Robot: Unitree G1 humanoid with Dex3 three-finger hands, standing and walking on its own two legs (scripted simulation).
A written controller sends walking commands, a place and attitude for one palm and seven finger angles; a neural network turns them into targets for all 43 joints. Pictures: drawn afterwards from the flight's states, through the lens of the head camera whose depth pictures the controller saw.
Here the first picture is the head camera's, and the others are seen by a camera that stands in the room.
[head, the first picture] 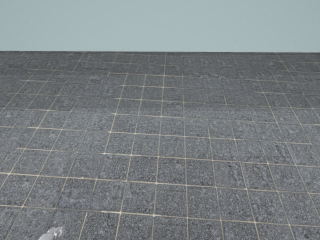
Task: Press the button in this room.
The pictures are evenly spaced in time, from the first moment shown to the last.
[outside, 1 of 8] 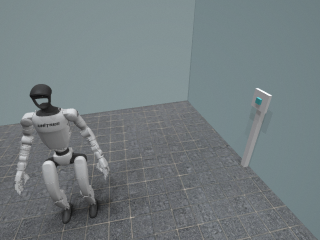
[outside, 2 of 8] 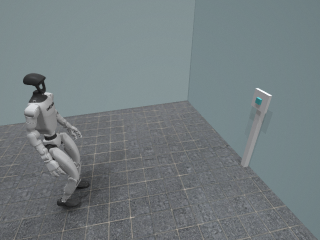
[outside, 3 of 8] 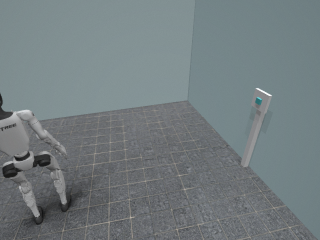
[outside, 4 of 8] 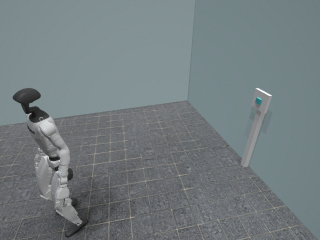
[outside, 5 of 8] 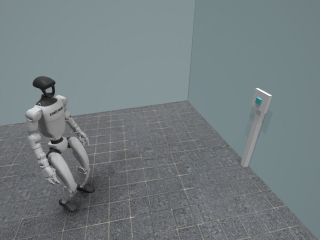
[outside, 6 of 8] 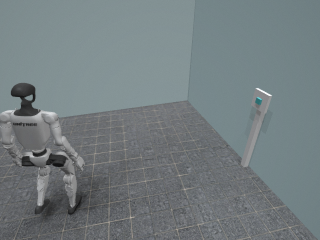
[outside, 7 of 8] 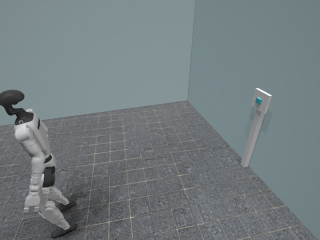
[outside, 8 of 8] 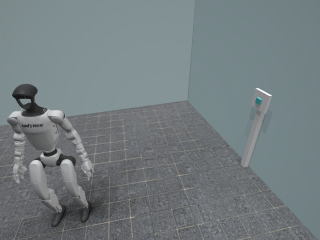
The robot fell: no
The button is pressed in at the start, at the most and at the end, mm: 0 0 0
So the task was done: no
